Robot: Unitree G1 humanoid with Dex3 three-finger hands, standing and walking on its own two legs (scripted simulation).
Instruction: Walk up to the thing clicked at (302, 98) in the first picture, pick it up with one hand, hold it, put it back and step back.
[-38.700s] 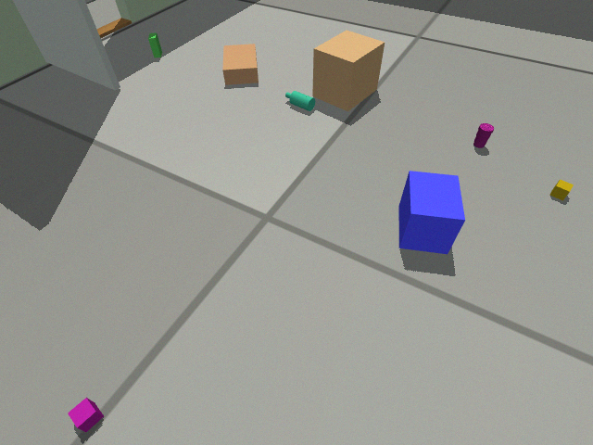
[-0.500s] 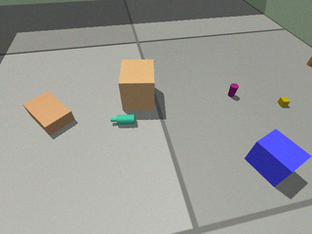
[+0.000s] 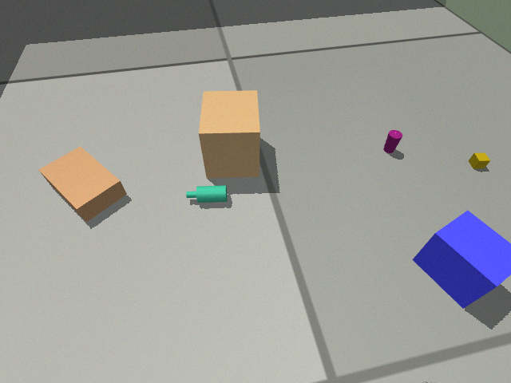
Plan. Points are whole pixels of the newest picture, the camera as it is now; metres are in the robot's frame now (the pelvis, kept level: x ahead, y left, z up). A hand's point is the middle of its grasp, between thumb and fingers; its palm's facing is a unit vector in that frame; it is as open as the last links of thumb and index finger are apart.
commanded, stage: step back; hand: left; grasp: from above
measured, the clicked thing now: (206, 194) +1.03 +0.25 -0.73
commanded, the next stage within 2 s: stand in 0.14 s
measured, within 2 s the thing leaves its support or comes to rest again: neither
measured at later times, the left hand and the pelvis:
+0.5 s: hand out of the picture +0.09 +0.24 -0.14, palm faces -0.03 -0.94 -0.33, open 7.4 cm; pelvis -0.01 -0.01 +0.02, yaw +0 degrees
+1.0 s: hand out of the picture +0.03 +0.24 -0.14, palm faces -0.02 -0.94 -0.34, open 7.4 cm; pelvis -0.02 -0.01 +0.02, yaw +1 degrees
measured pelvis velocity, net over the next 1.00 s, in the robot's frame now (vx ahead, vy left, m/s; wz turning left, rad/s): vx -0.02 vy -0.01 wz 0.01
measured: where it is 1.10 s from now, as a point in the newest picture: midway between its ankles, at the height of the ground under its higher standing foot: outside the picture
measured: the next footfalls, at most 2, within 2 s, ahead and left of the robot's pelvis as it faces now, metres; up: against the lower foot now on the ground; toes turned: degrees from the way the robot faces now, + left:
none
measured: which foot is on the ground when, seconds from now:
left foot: down 0.00-1.00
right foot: down 0.00-1.00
